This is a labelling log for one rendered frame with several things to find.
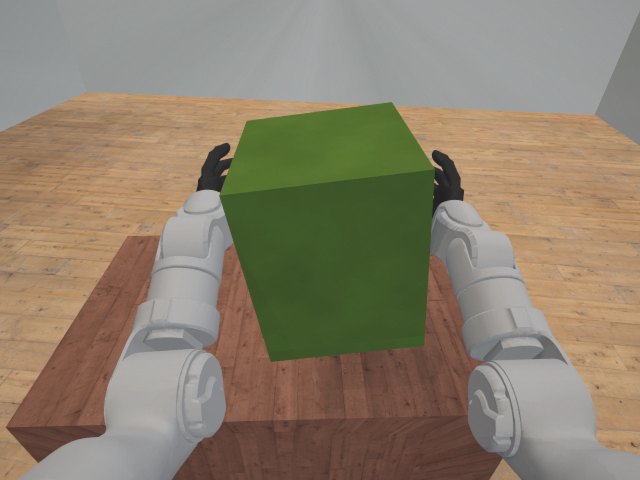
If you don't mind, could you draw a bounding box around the right robot forearm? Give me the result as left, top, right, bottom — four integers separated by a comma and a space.
430, 200, 597, 434

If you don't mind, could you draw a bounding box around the left robot upper arm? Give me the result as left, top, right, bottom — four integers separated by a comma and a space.
17, 349, 226, 480

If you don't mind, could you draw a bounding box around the left robot hand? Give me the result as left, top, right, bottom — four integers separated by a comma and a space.
196, 143, 233, 192

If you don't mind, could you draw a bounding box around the left robot forearm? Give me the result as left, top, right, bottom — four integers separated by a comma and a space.
104, 190, 233, 425

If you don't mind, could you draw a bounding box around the right robot upper arm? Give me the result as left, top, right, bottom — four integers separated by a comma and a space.
468, 359, 640, 480

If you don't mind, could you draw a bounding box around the carton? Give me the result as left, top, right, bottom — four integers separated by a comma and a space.
219, 102, 435, 362

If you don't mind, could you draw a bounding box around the right robot hand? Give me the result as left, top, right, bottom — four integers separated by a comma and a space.
432, 150, 464, 218

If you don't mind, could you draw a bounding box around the pedestal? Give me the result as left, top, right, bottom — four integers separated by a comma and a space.
6, 236, 503, 480

